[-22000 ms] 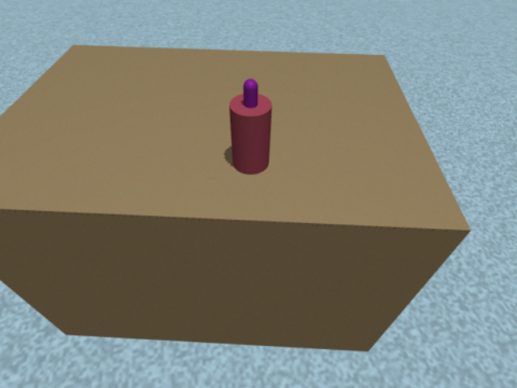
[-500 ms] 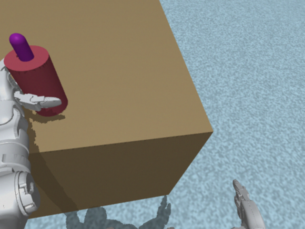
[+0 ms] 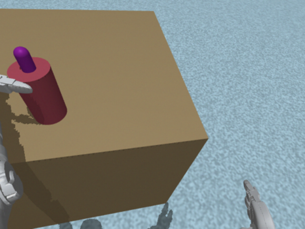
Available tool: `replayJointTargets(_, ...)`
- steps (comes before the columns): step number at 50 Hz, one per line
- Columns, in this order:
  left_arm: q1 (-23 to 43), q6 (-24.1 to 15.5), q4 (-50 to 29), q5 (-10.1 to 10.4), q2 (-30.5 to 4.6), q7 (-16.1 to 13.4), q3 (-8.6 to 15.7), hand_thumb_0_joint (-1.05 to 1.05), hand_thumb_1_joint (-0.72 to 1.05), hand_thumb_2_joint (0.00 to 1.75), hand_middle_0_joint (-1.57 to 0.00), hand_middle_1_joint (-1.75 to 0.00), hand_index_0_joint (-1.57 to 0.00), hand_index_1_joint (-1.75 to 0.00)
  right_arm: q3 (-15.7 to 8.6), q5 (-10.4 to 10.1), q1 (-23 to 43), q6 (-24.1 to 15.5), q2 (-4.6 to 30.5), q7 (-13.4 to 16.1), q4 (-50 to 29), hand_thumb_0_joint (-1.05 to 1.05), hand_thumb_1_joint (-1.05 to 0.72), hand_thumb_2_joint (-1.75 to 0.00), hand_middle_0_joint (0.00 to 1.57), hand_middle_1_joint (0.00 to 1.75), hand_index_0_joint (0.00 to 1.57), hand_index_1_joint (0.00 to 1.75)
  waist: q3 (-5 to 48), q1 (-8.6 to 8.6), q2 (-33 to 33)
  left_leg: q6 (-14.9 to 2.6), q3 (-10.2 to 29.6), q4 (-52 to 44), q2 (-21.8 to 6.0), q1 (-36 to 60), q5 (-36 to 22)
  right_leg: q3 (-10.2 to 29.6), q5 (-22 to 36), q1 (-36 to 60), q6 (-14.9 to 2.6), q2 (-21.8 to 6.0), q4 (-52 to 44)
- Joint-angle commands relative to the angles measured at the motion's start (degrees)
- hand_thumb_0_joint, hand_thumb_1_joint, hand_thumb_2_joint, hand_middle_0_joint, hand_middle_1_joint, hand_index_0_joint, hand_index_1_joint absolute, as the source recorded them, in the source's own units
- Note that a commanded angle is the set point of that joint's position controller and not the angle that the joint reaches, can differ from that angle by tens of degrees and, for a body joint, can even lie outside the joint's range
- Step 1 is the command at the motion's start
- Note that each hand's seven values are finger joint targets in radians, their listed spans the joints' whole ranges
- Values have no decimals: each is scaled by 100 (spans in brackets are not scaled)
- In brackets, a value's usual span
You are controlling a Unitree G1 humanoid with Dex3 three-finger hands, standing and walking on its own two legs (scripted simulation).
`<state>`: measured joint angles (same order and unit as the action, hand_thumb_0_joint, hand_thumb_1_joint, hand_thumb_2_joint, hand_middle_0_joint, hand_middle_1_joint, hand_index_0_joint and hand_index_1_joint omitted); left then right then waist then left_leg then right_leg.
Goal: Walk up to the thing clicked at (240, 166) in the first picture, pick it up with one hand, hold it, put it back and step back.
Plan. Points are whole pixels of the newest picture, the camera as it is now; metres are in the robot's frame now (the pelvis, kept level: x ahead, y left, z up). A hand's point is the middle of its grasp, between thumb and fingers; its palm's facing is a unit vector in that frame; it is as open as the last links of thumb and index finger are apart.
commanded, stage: rise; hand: left
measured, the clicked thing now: (37, 85) +0.48 +0.24 +0.12
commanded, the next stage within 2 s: sink last in 0.16 s
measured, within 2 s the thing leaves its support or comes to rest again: neither
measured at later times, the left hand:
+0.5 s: hand out of the picture +0.41 +0.40 +0.19, palm faces +0.52 -0.80 -0.30, open 17.7 cm
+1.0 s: hand out of the picture +0.19 +0.26 +0.17, palm faces +0.43 -0.82 -0.37, open 17.5 cm
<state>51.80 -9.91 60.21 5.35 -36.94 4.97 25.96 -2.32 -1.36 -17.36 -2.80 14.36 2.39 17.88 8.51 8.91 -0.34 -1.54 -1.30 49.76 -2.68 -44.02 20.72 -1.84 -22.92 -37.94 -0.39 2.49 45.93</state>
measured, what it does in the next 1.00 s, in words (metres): stands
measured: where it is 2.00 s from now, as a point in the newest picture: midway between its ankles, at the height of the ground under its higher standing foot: outside the picture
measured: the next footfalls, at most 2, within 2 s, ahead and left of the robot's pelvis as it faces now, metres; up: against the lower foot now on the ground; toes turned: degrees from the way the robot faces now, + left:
none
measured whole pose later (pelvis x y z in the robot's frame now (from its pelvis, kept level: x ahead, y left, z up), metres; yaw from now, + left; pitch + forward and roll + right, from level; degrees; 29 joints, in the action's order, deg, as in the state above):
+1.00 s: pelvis +0.00 -0.01 +0.04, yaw +2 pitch -1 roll +0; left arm -23.1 -7.4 -16.2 4.9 -18.5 -3.0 18.3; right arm -6.9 -2.7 -17.2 -3.6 13.9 3.7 30.0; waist 0.1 -4.1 3.2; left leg -0.9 -1.3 30.7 0.1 -17.2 13.0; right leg -2.0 -17.8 -12.7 -0.9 0.2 31.0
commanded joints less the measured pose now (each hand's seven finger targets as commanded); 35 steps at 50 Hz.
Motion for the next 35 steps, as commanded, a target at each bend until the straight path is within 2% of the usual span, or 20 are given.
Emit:
replayJointTargets(1, 2432, 203, -351, 52, -1429, 313, -353, 0, -61, 0, -7, -1, -8, -1, -242, -114, 285, -239, 746, 59, -380, 0, 54, -5, 5, 5, 5, 5, 1831, -210, 989, -23, 215, -717, 48, 2335, -1687, 103, 1466, 331, -97, 0, -833)
replayJointTargets(3, 2365, 405, -193, 41, -1790, 418, -184, 0, -61, 0, -6, -1, -8, 0, -303, -132, 472, -283, 907, 78, -399, 0, 56, -5, 5, 5, 5, 5, 1695, -301, 774, -21, 190, -822, 65, 2084, -1608, 94, 1481, 539, -112, 3, -884)
replayJointTargets(6, 2375, 492, -167, 191, -1793, 741, -159, 0, -61, 3, -6, -3, -6, -4, -170, -193, 516, -305, 849, 108, -542, 0, 57, -5, 5, 5, 5, 5, 1641, -336, 490, -22, 232, -987, 36, 2192, -1676, 44, 1474, 701, -117, 36, -994)
replayJointTargets(7, 2567, 416, -702, -472, -2837, 400, -48, 0, -58, 1, -6, -5, -7, -4, -234, -164, 462, -260, 933, 71, -670, 0, 57, -5, 5, 5, 5, 5, 1976, -588, 793, 20, 121, -987, 119, 2403, -2019, 39, 1955, 1049, -56, -51, -1020)
replayJointTargets(8, 2050, 491, 97, -453, -2670, 240, 56, 0, -58, 1, -7, -5, -8, -4, -284, -170, 262, -236, 1003, 58, -539, 0, 56, -5, 5, 5, 5, 5, 1546, -447, 448, 13, 121, -1026, 109, 2184, -1968, 17, 1942, 1071, -55, -24, -997)
replayJointTargets(9, 1866, 521, -23, -419, -2447, 242, -61, 0, -56, 1, -7, -5, -8, -4, -77, -189, 215, -215, 864, 12, -627, 0, 57, -5, 5, 5, 5, 5, 1551, -506, 252, -18, 122, -1047, 121, 2153, -2058, 29, 2091, 1195, -34, -28, -1021)
replayJointTargets(11, 2130, 526, -613, -476, -2727, 211, 69, 0, -55, 1, -6, -5, -7, -4, -416, -202, 2, -183, 1130, 18, -718, 0, 58, -5, 5, 5, 5, 5, 1914, -458, 244, -20, 137, -1089, 98, 2548, -2251, 5, 2234, 1350, -20, -28, -1026)
replayJointTargets(14, 2005, 562, -958, -603, -3159, 72, 332, 0, -60, 3, -7, -4, -6, -5, -232, -225, -226, -195, 963, -52, -849, 0, 54, -6, 5, 5, 5, 5, 2300, -553, 412, -38, 94, -1058, 149, 2869, -2676, 55, 2669, 1625, 30, -84, -1109)
replayJointTargets(15, 1928, 549, -1111, -605, -3160, 31, 374, 0, -60, 2, -7, -3, -6, -4, -302, -246, -206, -225, 996, -48, -915, 0, 54, -6, 5, 5, 5, 5, 2264, -563, 480, -37, 71, -1081, 162, 2956, -2785, 79, 2833, 1686, 45, -110, -1113)
replayJointTargets(17, 1772, 560, -1461, -588, -2815, -39, 183, 0, -59, 2, -6, -3, -6, -3, -352, -249, -209, -241, 973, -67, -617, 0, 55, -6, 5, 5, 5, 5, 2124, -629, 899, 36, 102, -1177, 110, 3290, -2949, 24, 2488, 1380, -15, -90, -1194)
replayJointTargets(18, 1842, 553, -1714, -567, -2552, -79, -32, 0, -59, 2, -6, -2, -5, -3, -223, -249, -102, -270, 820, -81, -506, 0, 55, -6, 5, 5, 5, 5, 2151, -672, 1226, 63, 128, -1196, 98, 3523, -2983, 13, 2272, 1200, -39, -90, -1283)
replayJointTargets(21, 1170, 569, -2128, -527, -2238, -265, -89, 0, -61, 3, -6, -2, -5, -3, -561, -248, 68, -403, 1054, -87, -140, 0, 53, -6, 5, 5, 5, 5, 1868, -762, 1743, 258, 256, -1457, -77, 3904, -2834, -114, 1567, 867, -165, -31, -1407)
replayJointTargets(24, 342, 524, -2878, -438, -1470, -342, -416, 0, -61, 3, -7, -2, -5, -3, -194, -243, 19, -488, 627, -147, 259, 0, 52, -7, 5, 5, 5, 5, 1525, -869, 1710, 304, 414, -1617, -201, 4050, -2907, -173, 1404, 871, -185, -9, -1541)
replayJointTargets(25, -130, 504, -3233, -398, -1306, -381, -414, 0, -61, 3, -7, -2, -6, -4, -294, -234, 105, -526, 731, -134, 167, 0, 51, -7, 5, 5, 5, 5, 1511, -879, 1510, 293, 432, -1637, -216, 4039, -2925, -179, 1465, 1008, -176, -5, -1574)
replayJointTargets(28, -1405, 443, -4428, -296, -1104, -449, -268, 0, -59, 3, -6, -3, -5, -4, -388, -213, -66, -540, 819, -156, 320, 0, 53, -6, 5, 5, 5, 5, 1606, -952, 1190, 271, 386, -1607, -183, 4095, -3518, -208, 1895, 1376, -153, 8, -1595)
replayJointTargets(29, -1994, 440, -4850, -256, -1203, -492, -61, 0, -58, 3, -6, -3, -5, -4, -598, -232, -61, -522, 1036, -138, 247, 0, 54, -6, 5, 5, 5, 5, 1540, -1002, 975, 249, 393, -1652, -166, 4050, -3534, -218, 1902, 1496, -143, 10, -1639)
replayJointTargets(30, -2533, 439, -5315, -197, -1178, -527, 69, 0, -57, 2, -6, -3, -5, -4, -755, -237, -79, -503, 1171, -109, 229, 0, 54, -6, 5, 5, 5, 5, 1301, -1047, 843, 248, 379, -1699, -161, 3918, -3466, -214, 1925, 1634, -126, -4, -1667)
replayJointTargets(31, -2833, 407, -5916, -153, -917, -541, -75, 0, -55, 2, -6, -3, -5, -3, -562, -249, -81, -481, 940, -126, 287, 0, 55, -6, 5, 5, 5, 5, 1177, -1102, 866, 240, 341, -1761, -115, 3877, -3348, -206, 1937, 1727, -134, -11, -1680)
replayJointTargets(34, -3899, 329, -6985, -45, -1086, -704, 479, 0, -54, 0, -6, -3, -6, -3, -1000, -280, 63, -393, 1268, -19, 55, 0, 55, -5, 5, 5, 5, 5, 772, -1158, 609, 185, 252, -1957, -14, 3573, -2749, -136, 1987, 2102, -124, -57, -1749)
replayJointTargets(35, -4108, 280, -7378, -23, -1052, -749, 571, 0, -53, 0, -5, -3, -6, -2, -953, -275, 34, -362, 1167, 0, 58, 0, 56, -5, 5, 5, 5, 5, 672, -1214, 602, 171, 233, -2028, 14, 3493, -2523, -118, 1932, 2197, -127, -77, -1772)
